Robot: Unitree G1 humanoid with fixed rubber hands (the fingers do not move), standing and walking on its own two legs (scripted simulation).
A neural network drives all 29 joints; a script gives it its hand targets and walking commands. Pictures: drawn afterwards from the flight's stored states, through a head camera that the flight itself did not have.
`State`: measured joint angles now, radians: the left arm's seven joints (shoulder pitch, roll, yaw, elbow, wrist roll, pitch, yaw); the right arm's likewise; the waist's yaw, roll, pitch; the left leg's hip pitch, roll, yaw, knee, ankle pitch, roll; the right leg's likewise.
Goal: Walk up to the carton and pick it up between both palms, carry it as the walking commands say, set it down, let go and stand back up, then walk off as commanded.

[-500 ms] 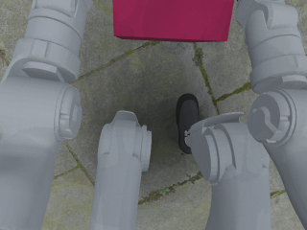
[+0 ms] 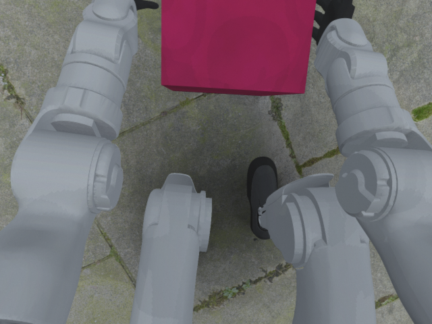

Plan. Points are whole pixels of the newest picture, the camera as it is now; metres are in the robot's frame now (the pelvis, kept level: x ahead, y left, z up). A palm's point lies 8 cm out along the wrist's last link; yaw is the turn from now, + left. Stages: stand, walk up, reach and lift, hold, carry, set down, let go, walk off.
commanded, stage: set down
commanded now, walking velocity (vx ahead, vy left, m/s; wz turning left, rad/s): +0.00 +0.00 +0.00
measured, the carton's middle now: out of the picture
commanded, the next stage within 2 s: none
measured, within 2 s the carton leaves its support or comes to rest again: neither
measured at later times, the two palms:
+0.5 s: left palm out of the picture +0.56 +0.13 -0.18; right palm (333, 25) +0.53 -0.16 -0.17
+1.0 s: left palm out of the picture +0.56 +0.15 -0.18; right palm (340, 31) +0.52 -0.18 -0.18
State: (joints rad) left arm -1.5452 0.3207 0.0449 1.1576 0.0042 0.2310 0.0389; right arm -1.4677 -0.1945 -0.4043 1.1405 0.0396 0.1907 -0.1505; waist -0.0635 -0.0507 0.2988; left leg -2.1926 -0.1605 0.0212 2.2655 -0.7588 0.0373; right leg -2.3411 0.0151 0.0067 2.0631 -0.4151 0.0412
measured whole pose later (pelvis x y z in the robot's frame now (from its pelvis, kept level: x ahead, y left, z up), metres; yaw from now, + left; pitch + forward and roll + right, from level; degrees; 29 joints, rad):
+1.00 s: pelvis -0.01 -0.01 +0.01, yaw +0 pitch +39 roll -3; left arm -1.61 0.42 -0.03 1.19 -0.06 0.11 0.04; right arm -1.52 -0.23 -0.43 1.22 0.06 0.04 -0.15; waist -0.06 -0.05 0.37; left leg -2.19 -0.12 0.01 2.24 -0.73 0.03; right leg -2.33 0.00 -0.03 2.03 -0.39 0.02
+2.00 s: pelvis -0.02 -0.01 +0.13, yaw +1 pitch +33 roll -1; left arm -1.64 0.59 0.01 0.89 -0.17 0.36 -0.01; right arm -1.42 -0.24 -0.32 0.59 0.14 0.36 -0.24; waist -0.08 -0.01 0.52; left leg -1.76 -0.08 0.01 1.81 -0.61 0.04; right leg -1.87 0.02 -0.01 1.64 -0.33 0.01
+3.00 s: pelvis +0.09 -0.03 +0.34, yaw +2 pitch +42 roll +1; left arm -0.72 0.24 0.22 0.71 0.10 0.16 0.02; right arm -0.56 -0.11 -0.23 0.54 -0.11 0.16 -0.01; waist -0.06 -0.02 -0.13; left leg -1.18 -0.06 -0.04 0.80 -0.35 0.00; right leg -1.29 0.02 0.01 0.73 -0.16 -0.02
